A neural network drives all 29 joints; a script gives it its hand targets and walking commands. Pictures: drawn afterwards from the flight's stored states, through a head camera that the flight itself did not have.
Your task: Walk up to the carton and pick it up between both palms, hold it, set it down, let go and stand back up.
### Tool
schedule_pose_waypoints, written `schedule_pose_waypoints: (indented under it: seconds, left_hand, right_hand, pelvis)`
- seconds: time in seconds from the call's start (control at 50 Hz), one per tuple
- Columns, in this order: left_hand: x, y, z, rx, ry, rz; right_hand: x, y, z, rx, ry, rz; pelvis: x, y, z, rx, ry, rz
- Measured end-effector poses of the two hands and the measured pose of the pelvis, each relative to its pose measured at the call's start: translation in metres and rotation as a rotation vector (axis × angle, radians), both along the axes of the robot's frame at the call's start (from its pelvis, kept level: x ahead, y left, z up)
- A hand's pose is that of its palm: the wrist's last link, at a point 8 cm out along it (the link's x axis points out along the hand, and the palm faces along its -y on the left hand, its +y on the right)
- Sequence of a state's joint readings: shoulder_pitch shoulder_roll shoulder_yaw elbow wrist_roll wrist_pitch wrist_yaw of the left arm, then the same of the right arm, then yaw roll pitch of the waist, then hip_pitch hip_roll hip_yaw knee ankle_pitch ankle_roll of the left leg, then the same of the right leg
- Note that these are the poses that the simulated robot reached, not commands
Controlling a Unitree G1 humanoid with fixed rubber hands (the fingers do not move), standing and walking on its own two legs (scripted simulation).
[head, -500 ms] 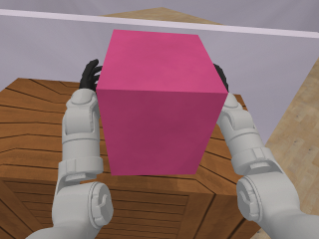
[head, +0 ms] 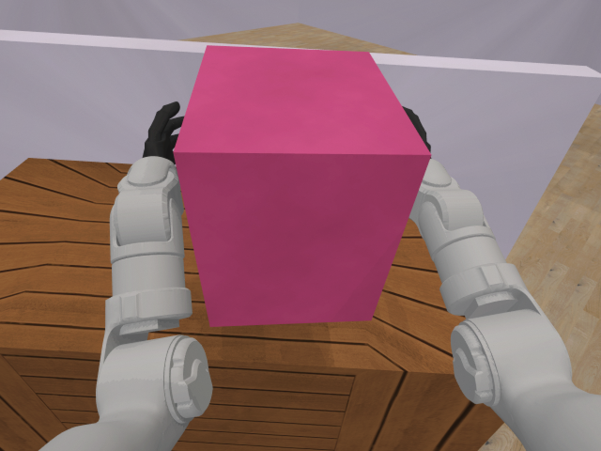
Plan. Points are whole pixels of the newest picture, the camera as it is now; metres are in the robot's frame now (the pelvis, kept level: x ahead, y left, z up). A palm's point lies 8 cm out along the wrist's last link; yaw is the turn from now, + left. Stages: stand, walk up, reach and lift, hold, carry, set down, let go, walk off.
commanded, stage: reach and lift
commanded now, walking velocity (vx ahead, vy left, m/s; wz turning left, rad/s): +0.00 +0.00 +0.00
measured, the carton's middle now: (291, 186) +0.40 +0.00 +0.20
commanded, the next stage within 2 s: hold in 0.66 s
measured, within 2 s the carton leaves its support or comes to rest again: neither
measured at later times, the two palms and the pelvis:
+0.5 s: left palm (161, 153) +0.38 +0.15 +0.26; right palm (421, 148) +0.38 -0.16 +0.26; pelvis +0.01 +0.00 +0.00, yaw +0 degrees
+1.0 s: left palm (151, 139) +0.37 +0.16 +0.28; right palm (424, 130) +0.37 -0.16 +0.29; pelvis +0.00 -0.01 +0.00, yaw +0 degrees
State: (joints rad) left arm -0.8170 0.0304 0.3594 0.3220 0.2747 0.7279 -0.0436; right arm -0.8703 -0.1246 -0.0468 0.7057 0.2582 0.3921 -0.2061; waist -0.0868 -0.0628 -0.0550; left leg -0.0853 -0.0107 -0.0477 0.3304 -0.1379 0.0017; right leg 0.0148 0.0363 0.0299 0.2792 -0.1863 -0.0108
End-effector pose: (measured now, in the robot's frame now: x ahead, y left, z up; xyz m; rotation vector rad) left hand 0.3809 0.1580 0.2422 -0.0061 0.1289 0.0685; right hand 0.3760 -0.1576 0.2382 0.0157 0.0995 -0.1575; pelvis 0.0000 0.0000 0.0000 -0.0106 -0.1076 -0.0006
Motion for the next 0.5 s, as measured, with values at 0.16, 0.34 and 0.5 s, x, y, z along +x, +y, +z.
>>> schedule_pose_waypoints:
  seconds: [0.16, 0.34, 0.5]
  left_hand:
    - [-0.002, 0.001, 0.001, -0.002, -0.005, 0.006]
    - [-0.005, 0.000, 0.006, -0.015, -0.015, 0.007]
    - [-0.004, -0.003, 0.019, -0.011, -0.013, 0.011]
  right_hand:
    - [0.000, 0.001, 0.004, -0.009, -0.004, 0.009]
    - [-0.003, 0.000, 0.014, 0.004, -0.013, 0.007]
    - [-0.001, -0.003, 0.026, -0.002, -0.009, 0.012]
  pelvis:
    - [0.005, 0.001, 0.000, -0.004, -0.008, -0.001]
    - [0.006, -0.001, -0.001, -0.005, -0.002, 0.003]
    - [0.006, -0.003, 0.000, -0.003, 0.002, -0.006]
